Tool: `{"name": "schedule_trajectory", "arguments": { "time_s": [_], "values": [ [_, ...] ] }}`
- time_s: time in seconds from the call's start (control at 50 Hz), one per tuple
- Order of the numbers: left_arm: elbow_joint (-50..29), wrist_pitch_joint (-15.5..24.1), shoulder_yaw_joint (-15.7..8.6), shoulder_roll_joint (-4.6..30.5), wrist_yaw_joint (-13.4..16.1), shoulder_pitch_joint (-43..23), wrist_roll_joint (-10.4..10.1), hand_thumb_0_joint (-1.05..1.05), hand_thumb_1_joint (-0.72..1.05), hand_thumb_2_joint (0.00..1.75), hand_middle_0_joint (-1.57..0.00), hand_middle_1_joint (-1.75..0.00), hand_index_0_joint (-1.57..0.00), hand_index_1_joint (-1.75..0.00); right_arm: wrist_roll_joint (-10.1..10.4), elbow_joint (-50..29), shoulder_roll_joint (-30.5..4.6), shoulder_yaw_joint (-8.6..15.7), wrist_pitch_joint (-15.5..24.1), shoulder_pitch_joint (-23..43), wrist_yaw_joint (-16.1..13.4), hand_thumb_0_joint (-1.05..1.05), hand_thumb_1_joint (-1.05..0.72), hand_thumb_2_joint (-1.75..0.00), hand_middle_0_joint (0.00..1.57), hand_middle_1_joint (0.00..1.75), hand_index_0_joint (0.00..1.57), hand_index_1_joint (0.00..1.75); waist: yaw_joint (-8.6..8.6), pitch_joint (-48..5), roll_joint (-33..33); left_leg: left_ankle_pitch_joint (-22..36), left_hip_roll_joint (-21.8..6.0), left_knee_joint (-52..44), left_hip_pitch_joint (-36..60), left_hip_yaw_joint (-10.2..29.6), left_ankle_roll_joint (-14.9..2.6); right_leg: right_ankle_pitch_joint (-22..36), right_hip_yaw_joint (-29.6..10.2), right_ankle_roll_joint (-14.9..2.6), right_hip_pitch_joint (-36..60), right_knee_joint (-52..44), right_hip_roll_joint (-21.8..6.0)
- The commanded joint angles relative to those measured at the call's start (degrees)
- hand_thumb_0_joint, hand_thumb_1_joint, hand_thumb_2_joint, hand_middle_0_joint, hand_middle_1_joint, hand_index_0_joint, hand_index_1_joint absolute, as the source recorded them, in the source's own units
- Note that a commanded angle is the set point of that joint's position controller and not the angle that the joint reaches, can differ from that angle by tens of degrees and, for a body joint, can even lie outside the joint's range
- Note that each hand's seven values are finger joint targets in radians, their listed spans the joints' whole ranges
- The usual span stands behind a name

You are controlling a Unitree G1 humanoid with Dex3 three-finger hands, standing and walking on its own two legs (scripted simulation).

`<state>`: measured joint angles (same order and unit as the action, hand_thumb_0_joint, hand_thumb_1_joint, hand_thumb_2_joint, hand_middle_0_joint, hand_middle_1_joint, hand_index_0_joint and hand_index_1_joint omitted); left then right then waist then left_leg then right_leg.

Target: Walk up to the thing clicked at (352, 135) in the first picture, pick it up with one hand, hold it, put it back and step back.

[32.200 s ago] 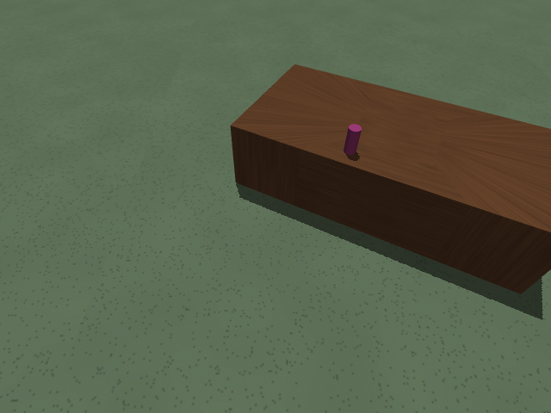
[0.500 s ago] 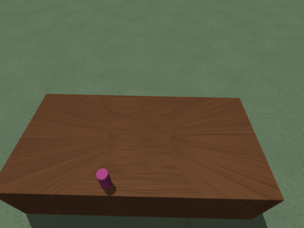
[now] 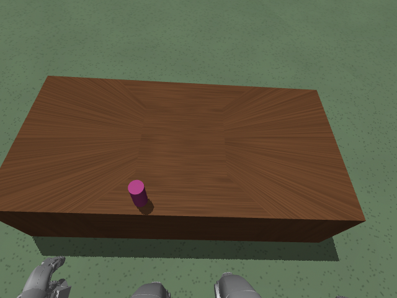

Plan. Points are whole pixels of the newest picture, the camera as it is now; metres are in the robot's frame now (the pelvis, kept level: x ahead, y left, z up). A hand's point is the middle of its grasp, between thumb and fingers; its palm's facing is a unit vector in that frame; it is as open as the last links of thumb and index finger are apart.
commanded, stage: step back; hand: left
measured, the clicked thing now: (138, 194) +0.44 +0.19 -0.34
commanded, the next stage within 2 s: none
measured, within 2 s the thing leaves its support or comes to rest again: neither
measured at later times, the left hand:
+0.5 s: hand out of the picture +0.00 +0.25 -0.13, palm faces -0.07 -0.91 -0.40, open 7.4 cm
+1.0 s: hand out of the picture -0.14 +0.24 -0.15, palm faces -0.10 -0.91 -0.40, open 7.4 cm
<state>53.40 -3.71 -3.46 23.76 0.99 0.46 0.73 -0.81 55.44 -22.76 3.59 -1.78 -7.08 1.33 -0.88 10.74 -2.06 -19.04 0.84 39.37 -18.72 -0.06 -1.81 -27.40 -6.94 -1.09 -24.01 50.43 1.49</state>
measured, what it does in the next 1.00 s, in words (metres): walks backwards: right foot, then left foot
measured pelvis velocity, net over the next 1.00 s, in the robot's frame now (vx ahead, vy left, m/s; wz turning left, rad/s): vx -0.26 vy -0.02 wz -0.11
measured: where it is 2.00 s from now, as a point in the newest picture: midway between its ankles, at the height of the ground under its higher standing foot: outside the picture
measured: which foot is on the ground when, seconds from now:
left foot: down 0.00-0.32, up 0.34-0.60, down 0.62-1.00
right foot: up 0.00-0.28, down 0.30-0.64, up 0.66-0.98, down 1.00-1.00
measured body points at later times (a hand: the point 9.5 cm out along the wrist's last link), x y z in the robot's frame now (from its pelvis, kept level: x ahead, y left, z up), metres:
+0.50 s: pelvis -0.10 -0.01 +0.01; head -0.04 -0.03 +0.45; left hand +0.00 +0.29 -0.10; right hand -0.02 -0.33 -0.12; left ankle -0.11 +0.11 -0.66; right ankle -0.10 -0.13 -0.72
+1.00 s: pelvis -0.26 -0.02 +0.00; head -0.20 -0.02 +0.44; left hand -0.14 +0.29 -0.12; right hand -0.15 -0.35 -0.11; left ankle -0.14 +0.11 -0.72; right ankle -0.30 -0.15 -0.72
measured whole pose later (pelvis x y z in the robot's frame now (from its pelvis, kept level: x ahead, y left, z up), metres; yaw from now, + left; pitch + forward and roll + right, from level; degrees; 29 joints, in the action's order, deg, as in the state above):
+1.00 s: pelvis -0.26 -0.02 +0.00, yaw -6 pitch -2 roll +0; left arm 48.2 -3.2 -4.8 22.9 -0.3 10.3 1.3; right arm -1.5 45.8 -22.4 2.3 -1.6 -5.7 -0.1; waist 1.0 10.2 -0.7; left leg -9.8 -2.8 36.5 -24.4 -0.6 0.7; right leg -24.5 -4.2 0.3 -13.5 40.6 1.4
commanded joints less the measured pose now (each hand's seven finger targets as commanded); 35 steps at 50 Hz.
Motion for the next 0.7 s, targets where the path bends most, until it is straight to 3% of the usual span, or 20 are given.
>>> {"name": "schedule_trajectory", "arguments": {
  "time_s": [0.0, 0.02, 0.14, 0.2, 0.24, 0.26, 0.28, 0.3, 0.32, 0.36, 0.38, 0.44, 0.5, 0.54, 0.56, 0.58, 0.6, 0.62, 0.64, 0.68],
  "values": [
    [-3.5, 0.7, -2.0, 9.3, 1.2, 6.2, -1.0, 0.0, 0.9, 0.9, -0.2, -0.3, -0.2, -0.3, -1.1, -6.2, -15.4, 3.7, 1.8, 2.8, -2.5, 0.0, -0.9, -0.9, 0.2, 0.3, 0.2, 0.3, 1.92, -13.2, 9.9, 36.5, -17.7, -14.2, 8.8, 17.5, -11.87, -4.3, -5.5, -0.93, -5.2, 21.8, 3.7],
    [-3.5, 0.7, -2.0, 9.6, 1.0, 7.6, -1.0, 0.0, 0.9, 0.9, -0.2, -0.3, -0.2, -0.3, -0.8, -7.1, -14.6, 3.5, 1.9, 3.0, -2.8, 0.0, -0.9, -0.9, 0.2, 0.3, 0.2, 0.3, 2.65, -13.5, 10.3, 36.2, -16.3, -12.9, 9.3, 15.0, -11.49, -2.4, -4.8, -0.47, -5.1, 22.2, 3.3],
    [-7.5, 1.5, -2.9, 8.8, 0.2, 5.8, 0.0, 0.0, 0.9, 0.9, -0.2, -0.3, -0.2, -0.3, -1.0, -8.1, -13.7, 3.5, 1.7, -4.0, -3.2, 0.0, -0.9, -0.9, 0.2, 0.3, 0.2, 0.3, -1.53, -15.4, 9.2, 35.6, -16.3, -10.5, 17.2, 13.8, -12.69, -3.6, 0.1, 2.58, -2.8, 4.9, 1.5],
    [-6.5, 1.9, -3.2, 8.1, -0.1, 9.3, 0.3, 0.0, 0.9, 0.9, -0.2, -0.3, -0.2, -0.3, -0.9, -9.1, -14.5, 3.3, 1.1, -2.0, -2.9, 0.0, -0.9, -0.9, 0.2, 0.3, 0.2, 0.3, -0.65, -16.8, 11.7, 30.4, -15.5, -9.1, 14.2, 12.5, -10.92, 0.2, 4.2, 1.93, 4.5, -9.4, 0.5],
    [-4.6, 2.3, -3.4, 7.5, -0.2, 13.9, 0.7, 0.0, 0.9, 0.9, -0.2, -0.3, -0.2, -0.3, -0.3, -9.5, -14.8, 3.1, 0.5, -0.1, -2.7, 0.0, -0.9, -0.9, 0.2, 0.3, 0.2, 0.3, 1.67, -17.3, 11.1, 26.2, -14.7, -6.4, 10.1, 11.3, -8.96, 9.7, 6.3, 0.5, 11.7, -22.5, 0.7],
    [-4.4, 2.8, -3.7, 8.6, 0.0, 15.4, 1.1, 0.0, 0.9, 0.9, -0.2, -0.3, -0.2, -0.3, 0.4, -9.5, -14.0, 2.7, 0.4, 0.2, -2.5, 0.0, -0.9, -0.9, 0.2, 0.3, 0.2, 0.3, 2.61, -18.0, 9.5, 22.2, -13.4, -4.7, 6.4, 9.9, -6.28, 15.8, 4.4, -0.75, 15.5, -26.2, -0.7],
    [-5.1, 3.1, -4.6, 11.8, 0.0, 14.9, 1.8, 0.0, 0.9, 0.9, -0.2, -0.3, -0.2, -0.3, 0.7, -10.2, -11.8, 2.0, 0.5, 0.3, -2.4, 0.0, -0.9, -0.9, 0.2, 0.3, 0.2, 0.3, 2.32, -16.7, 2.3, 13.9, -9.1, 0.1, -2.9, 7.6, -2.74, 18.4, -7.3, -3.51, 18.3, -27.2, -7.9],
    [-6.3, 2.7, -5.9, 17.5, -0.4, 11.2, 0.9, 0.0, 0.9, 0.9, -0.2, -0.3, -0.2, -0.3, 0.9, -10.7, -9.6, 1.9, 0.4, 2.8, -2.8, 0.0, -0.9, -0.9, 0.2, 0.3, 0.2, 0.3, 3.36, -12.0, -11.7, -8.2, 3.2, 10.6, -7.3, 0.6, 0.85, 23.4, -19.7, -12.76, 10.1, -31.5, -19.0],
    [-9.2, 3.2, -5.9, 18.8, -0.3, 7.8, 1.8, 0.0, 0.9, 0.9, -0.2, -0.3, -0.2, -0.3, 0.4, -9.8, -11.1, 2.5, 0.1, 2.6, -3.2, 0.0, -0.9, -0.9, 0.2, 0.3, 0.2, 0.3, 3.42, -9.6, -12.5, -17.9, 3.4, 23.1, -5.2, 5.5, 1.57, 28.4, -25.8, -17.81, 3.5, -31.5, -24.6],
    [-10.1, 3.4, -4.4, 12.6, 0.2, 4.6, 0.5, 0.0, 0.9, 0.9, -0.2, -0.3, -0.2, -0.3, 1.3, -8.1, -11.2, 2.3, 0.0, -1.1, -3.0, 0.0, -0.9, -0.9, 0.2, 0.3, 0.2, 0.3, 0.7, -8.8, -2.9, -12.3, 5.3, 27.9, -7.0, 10.5, 1.23, 37.8, -12.4, -13.45, 7.5, -27.0, -16.7],
    [-10.3, 3.3, -4.4, 12.1, 0.4, 3.5, 0.8, 0.0, 0.9, 0.9, -0.2, -0.3, -0.2, -0.3, 1.5, -7.7, -10.8, 2.0, 0.2, -1.7, -3.1, 0.0, -0.9, -0.9, 0.2, 0.3, 0.2, 0.3, -0.02, -8.3, -5.0, -10.8, 6.1, 28.0, -8.0, 9.1, 1.42, 39.5, -9.1, -11.77, 8.0, -25.7, -14.8],
    [-11.7, 2.9, -4.1, 10.0, 0.6, 6.3, 1.0, 0.0, 0.9, 0.9, -0.2, -0.3, -0.2, -0.3, 1.2, -7.6, -10.8, 1.3, 0.9, -3.1, -3.5, 0.0, -0.9, -0.9, 0.2, 0.3, 0.2, 0.3, 2.13, -11.0, -6.3, -10.2, 5.6, 22.7, -9.0, 6.3, 2.97, 43.6, -6.0, -11.66, 15.7, -22.6, -13.3],
    [-12.1, 2.3, -4.2, 10.3, 0.8, 8.9, 1.1, 0.0, 0.9, 0.9, -0.2, -0.3, -0.2, -0.3, 0.6, -9.0, -9.6, 1.1, 1.3, -2.6, -3.5, 0.0, -0.9, -0.9, 0.2, 0.3, 0.2, 0.3, 3.36, -13.5, -8.7, -10.6, 1.8, 5.8, -7.6, 4.1, 2.48, 45.9, -6.8, -11.05, 23.1, -18.9, -14.6],
    [-12.7, 1.7, -3.9, 11.0, 0.5, 8.2, 0.4, 0.0, 0.9, 0.9, -0.2, -0.3, -0.2, -0.3, 0.1, -8.2, -8.9, 1.6, 1.7, -5.3, -3.2, 0.0, -0.9, -0.9, 0.2, 0.3, 0.2, 0.3, 1.89, -14.2, -8.7, -3.3, 1.2, -7.4, -1.2, 1.3, 1.58, 43.8, -5.7, -9.36, 21.3, -15.1, -13.3],
    [-12.9, 1.4, -3.7, 11.1, 0.3, 8.1, 0.0, 0.0, 0.9, 0.9, -0.2, -0.3, -0.2, -0.3, -0.1, -7.6, -8.5, 1.8, 2.0, -6.6, -3.1, 0.0, -0.9, -0.9, 0.2, 0.3, 0.2, 0.3, 1.03, -14.6, -6.6, 6.2, 1.4, -16.1, 3.2, -0.2, 1.36, 41.5, -3.6, -7.56, 19.7, -12.5, -11.5],
    [-13.6, 1.1, -3.1, 9.9, 0.1, 7.8, 0.0, 0.0, 0.9, 0.9, -0.2, -0.3, -0.2, -0.3, -0.9, -7.8, -10.3, 2.7, 2.3, -6.6, -3.0, 0.0, -0.9, -0.9, 0.2, 0.3, 0.2, 0.3, 0.95, -14.8, -4.2, 15.0, -1.7, -16.4, 8.5, 4.6, -0.02, 33.0, -3.2, -4.77, 12.8, -11.8, -9.7],
    [-14.0, 0.9, -2.7, 7.6, -0.2, 9.3, -0.1, 0.0, 0.9, 0.9, -0.2, -0.3, -0.2, -0.3, -1.8, -8.5, -14.7, 3.8, 2.5, -6.0, -3.0, 0.0, -0.9, -0.9, 0.2, 0.3, 0.2, 0.3, 1.73, -15.1, 5.9, 22.9, -12.6, -17.6, 13.8, 18.6, -3.65, 16.3, -0.2, -1.95, 2.1, -5.2, -3.6],
    [-14.4, 1.0, -3.3, 8.7, 0.6, 5.3, -0.4, 0.0, 0.9, 0.9, -0.2, -0.3, -0.2, -0.3, -1.0, -9.4, -20.6, 4.8, 2.2, -3.8, -2.4, 0.0, -0.9, -0.9, 0.2, 0.3, 0.2, 0.3, -1.02, -13.6, 17.2, 29.1, -22.7, -20.4, 7.0, 28.8, -12.86, -7.9, 3.1, -0.18, -0.2, 5.4, 3.3],
    [-13.5, 0.8, -3.9, 9.8, 1.1, 3.5, 0.5, 0.0, 0.9, 0.9, -0.2, -0.3, -0.2, -0.3, -1.4, -9.3, -19.9, 5.1, 2.4, -4.2, -2.7, 0.0, -0.9, -0.9, 0.2, 0.3, 0.2, 0.3, -2.33, -11.9, 12.9, 26.8, -24.1, -20.6, 2.6, 31.9, -15.74, -10.0, -3.6, 0.03, 0.6, 14.7, 3.5],
    [-11.6, 0.7, -3.8, 8.9, 0.9, 7.5, -0.7, 0.0, 0.9, 0.9, -0.2, -0.3, -0.2, -0.3, -1.0, -9.8, -14.3, 3.1, 2.5, 0.5, -3.2, 0.0, -0.9, -0.9, 0.2, 0.3, 0.2, 0.3, 1.99, -11.8, 5.6, 31.3, -16.2, -16.1, 7.9, 17.8, -10.76, -4.5, -6.2, -0.54, -4.0, 20.1, 4.5]
  ]
}}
